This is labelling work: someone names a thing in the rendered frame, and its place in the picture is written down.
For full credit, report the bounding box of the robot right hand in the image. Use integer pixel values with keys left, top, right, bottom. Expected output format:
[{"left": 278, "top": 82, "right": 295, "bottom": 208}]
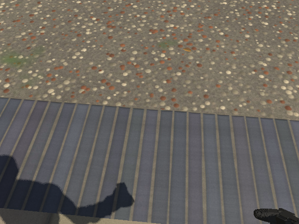
[{"left": 253, "top": 208, "right": 299, "bottom": 224}]

